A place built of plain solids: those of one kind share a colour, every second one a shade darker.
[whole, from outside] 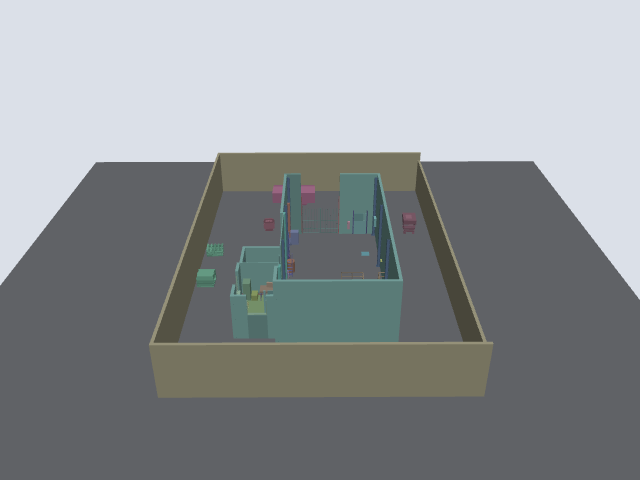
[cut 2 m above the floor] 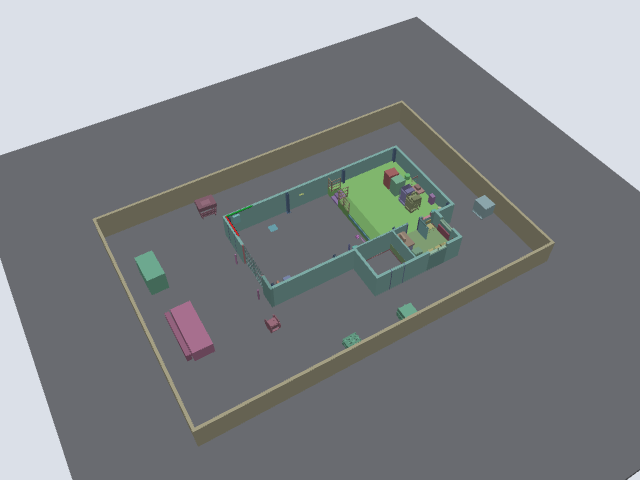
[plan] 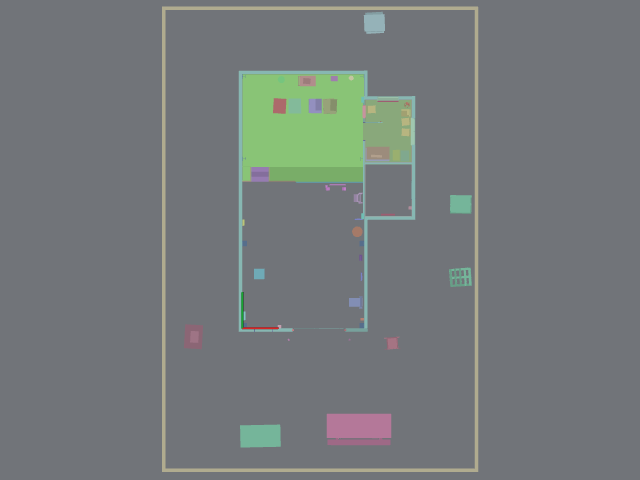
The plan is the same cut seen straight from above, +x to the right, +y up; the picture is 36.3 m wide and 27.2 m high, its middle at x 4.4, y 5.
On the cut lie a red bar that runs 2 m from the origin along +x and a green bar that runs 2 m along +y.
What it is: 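A small parcels depot; vehicles drive in at ground level; across the end of the lane the floor is raised to van-floor height for loading, with steps cut into it and the checker's office on the raised level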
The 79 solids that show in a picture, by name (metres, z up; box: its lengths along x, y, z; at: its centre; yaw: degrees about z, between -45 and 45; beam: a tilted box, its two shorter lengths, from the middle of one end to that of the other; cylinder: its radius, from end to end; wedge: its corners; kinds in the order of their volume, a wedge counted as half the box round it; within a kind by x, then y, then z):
{
 "yard_bound_1": {"box": [0.2, 26.39, 3.03], "at": [-4.46, 5.04, 1.47]},
 "yard_bound_2": {"box": [17.92, 0.2, 3.73], "at": [4.4, -8.05, 1.81]},
 "yard_bound_3": {"box": [17.92, 0.2, 3.73], "at": [4.4, 18.14, 1.81]},
 "yard_bound_4": {"box": [0.2, 26.39, 3.73], "at": [13.26, 5.04, 1.81]},
 "wall_1": {"box": [0.2, 14.8, 5.25], "at": [-0.1, 7.2, 2.58]},
 "wall_2": {"box": [3.06, 0.2, 5.25], "at": [1.32, -0.1, 2.58]},
 "wall_3": {"box": [7.3, 0.2, 5.25], "at": [3.45, 14.5, 2.58]},
 "wall_4": {"box": [1.26, 0.2, 5.25], "at": [6.47, -0.1, 2.58]},
 "wall_5": {"box": [0.06, 3.12, 5.25], "at": [6.87, 7.85, 2.58]},
 "wall_6": {"box": [0.06, 1.32, 5.25], "at": [6.87, 9.95, 2.58]},
 "wall_7": {"box": [0.06, 3.0, 2.55], "at": [6.93, 7.85, 1.23]},
 "wall_8": {"box": [0.06, 1.26, 2.52], "at": [6.93, 9.98, 1.92]},
 "wall_9": {"box": [0.2, 6.55, 5.25], "at": [7.0, 3.08, 2.58]},
 "wall_10": {"box": [0.2, 1.65, 5.25], "at": [7.0, 13.78, 2.58]},
 "wall_11": {"box": [0.76, 0.2, 3.23], "at": [7.28, 13.05, 1.56]},
 "wall_12": {"box": [2.7, 0.06, 2.55], "at": [8.25, 9.32, 1.23]},
 "wall_13": {"box": [2.7, 0.06, 3.23], "at": [8.25, 9.38, 1.56]},
 "wall_14": {"box": [1.21, 0.2, 1.83], "at": [8.25, 13.05, 0.86]},
 "wall_15": {"box": [2.9, 0.2, 2.55], "at": [8.35, 6.25, 1.23]},
 "wall_16": {"box": [0.96, 0.2, 3.23], "at": [9.32, 13.05, 1.56]},
 "wall_17": {"box": [0.2, 3.2, 2.55], "at": [9.7, 7.75, 1.23]},
 "wall_18": {"box": [0.2, 1.06, 3.23], "at": [9.7, 9.88, 1.56]},
 "wall_19": {"box": [0.2, 1.51, 1.73], "at": [9.7, 11.15, 0.81]},
 "wall_20": {"box": [0.2, 1.26, 3.23], "at": [9.7, 12.53, 1.56]},
 "raised_floor_bank_1": {"box": [0.5, 0.84, 0.73], "at": [0.25, 8.72, 0.32]},
 "raised_floor_bank_2": {"box": [6.9, 5.26, 0.73], "at": [3.45, 11.77, 0.32]},
 "raised_floor_bank_3": {"box": [5.4, 0.84, 0.73], "at": [4.2, 8.72, 0.32]},
 "raised_floor_office_1": {"box": [2.83, 3.73, 0.73], "at": [8.25, 11.15, 0.32]},
 "beyond_pallets_1": {"box": [2.28, 1.26, 1.61], "at": [1.02, -6.11, 0.8], "yaw": 1.1},
 "beyond_pallets_2": {"box": [1.11, 0.94, 0.93], "at": [12.38, 7.01, 0.41], "yaw": -1.0},
 "beyond_pallets_3": {"box": [0.13, 1.0, 0.035], "at": [12.89, 2.91, 0.51], "yaw": 3.8},
 "beyond_skip_1": {"box": [3.57, 0.32, 0.61], "at": [6.61, -6.46, 0.93], "yaw": -0.1},
 "beyond_skip_2": {"box": [3.66, 1.37, 0.94], "at": [6.61, -5.53, 0.82], "yaw": -0.1},
 "beyond_tote_tank_1": {"box": [1.18, 0.95, 1.02], "at": [7.49, 17.3, 0.63], "yaw": 2.1},
 "roll_cage_1": {"box": [0.72, 0.85, 1.7], "at": [2.97, 12.59, 1.48], "yaw": 0.6},
 "roll_cage_empty_1": {"box": [0.72, 0.85, 1.7], "at": [2.12, 12.59, 1.48], "yaw": -3.5},
 "pier_1": {"box": [0.17, 0.34, 5.25], "at": [6.82, 6.35, 2.58]},
 "pier_2": {"box": [0.17, 0.34, 5.25], "at": [6.82, 12.95, 2.58]},
 "beyond_waste_container_1": {"box": [1.02, 1.36, 0.34], "at": [-2.77, -0.48, 1.12], "yaw": -3.3},
 "beyond_waste_container_2": {"box": [0.47, 0.66, 0.22], "at": [-2.71, -0.49, 1.18], "yaw": -3.3},
 "cage_trolley_1": {"box": [0.65, 0.85, 0.69], "at": [4.9, 12.59, 1.34], "yaw": 4.5},
 "cage_trolley_2": {"box": [0.37, 0.66, 0.2], "at": [5.17, 12.65, 1.88], "yaw": -2.3},
 "filing_tall_1": {"box": [0.47, 0.62, 1.37], "at": [9.21, 9.77, 1.31]},
 "door_landing_1": {"box": [1.02, 0.3, 0.22], "at": [1.0, 8.45, 0.06]},
 "door_landing_2": {"box": [1.02, 0.3, 0.39], "at": [1.0, 8.73, 0.14]},
 "door_landing_3": {"box": [1.02, 0.3, 0.56], "at": [1.0, 9.01, 0.23]},
 "wheelie_bin_1": {"box": [0.62, 0.51, 1.12], "at": [6.36, 1.47, 0.51]},
 "cage_trolley_empty_1": {"box": [0.73, 0.81, 0.22], "at": [4.13, 12.59, 0.74], "yaw": -0.6},
 "cage_trolley_empty_2": {"box": [0.58, 0.05, 1.16], "at": [4.21, 12.21, 1.55], "yaw": -0.6},
 "cage_trolley_empty_3": {"box": [0.36, 0.67, 0.6], "at": [4.32, 12.67, 1.68], "yaw": -0.6},
 "drum_1": {"cylinder": 0.3, "from": [6.52, 5.47, 0.0], "to": [6.52, 5.47, 0.87]},
 "beyond_cable_drum_1": {"box": [0.88, 0.06, 0.38], "at": [8.47, -0.54, 0.46], "yaw": 4.2},
 "beyond_cable_drum_2": {"box": [0.51, 0.64, 0.38], "at": [8.5, -0.85, 0.46], "yaw": 4.2},
 "door_leaf_1": {"box": [1.0, 0.044, 1.23], "at": [1.2, 0.0, 0.56]},
 "door_leaf_2": {"box": [0.74, 0.044, 0.68], "at": [1.33, 0.0, 1.52]},
 "door_leaf_3": {"box": [0.99, 0.044, 1.23], "at": [7.46, 11.65, 1.25], "yaw": 0.1},
 "deck_trolley_1": {"box": [0.42, 0.33, 0.23], "at": [3.66, 14.0, 1.01], "yaw": -3.9},
 "deck_trolley_2": {"box": [0.91, 0.6, 0.15], "at": [3.7, 14.01, 0.83]},
 "desk_load_lived_1": {"box": [1.3, 0.72, 0.12], "at": [7.69, 9.92, 1.48]},
 "carton_1": {"box": [0.4, 0.6, 0.45], "at": [8.72, 9.81, 0.85], "yaw": 0.3},
 "crate_stack_1": {"box": [0.4, 0.3, 0.82], "at": [5.2, 14.14, 1.04]},
 "downpipe_1": {"box": [0.2, 0.14, 3.05], "at": [6.8, 0.51, 1.49]},
 "steel_column_1": {"box": [0.17, 0.012, 5.05], "at": [0.11, 0.14, 2.48]},
 "steel_column_2": {"box": [0.17, 0.012, 5.05], "at": [0.11, 4.8, 2.48]},
 "steel_column_3": {"box": [0.17, 0.012, 5.05], "at": [0.11, 9.6, 2.48]},
 "steel_column_4": {"box": [0.014, 0.2, 5.05], "at": [0.2, 4.8, 2.48]},
 "steel_column_5": {"box": [0.17, 0.012, 5.05], "at": [6.79, 0.14, 2.48]},
 "steel_column_6": {"box": [0.17, 0.012, 5.05], "at": [6.79, 4.8, 2.48]},
 "steel_column_7": {"box": [0.17, 0.012, 5.05], "at": [6.79, 9.6, 2.48]},
 "desk_works_1": {"box": [1.35, 0.75, 0.07], "at": [7.67, 9.84, 1.38]},
 "radiator_1": {"box": [1.2, 0.1, 0.6], "at": [8.25, 12.86, 1.13]},
 "bank_brink_1": {"box": [3.8, 0.09, 0.2], "at": [4.95, 8.27, 0.5]},
 "distribution_board_1": {"box": [0.18, 0.5, 0.7], "at": [0.09, 0.7, 1.5]},
 "chair_frame_1": {"box": [0.43, 0.42, 0.05], "at": [7.33, 12.4, 1.11], "yaw": 2.1},
 "chair_frame_2": {"box": [0.43, 0.42, 0.05], "at": [9.25, 11.1, 1.11], "yaw": -3.3},
 "chair_frame_3": {"box": [0.43, 0.42, 0.05], "at": [9.25, 11.7, 1.11], "yaw": 5.3},
 "access_cover_1": {"box": [0.6, 0.6, 0.06], "at": [0.95, 3.07, -0.02]},
 "window_1": {"box": [1.26, 0.23, 0.024], "at": [8.25, 13.01, 1.77]},
 "window_2": {"box": [0.23, 1.56, 0.024], "at": [9.65, 11.15, 1.67]}
}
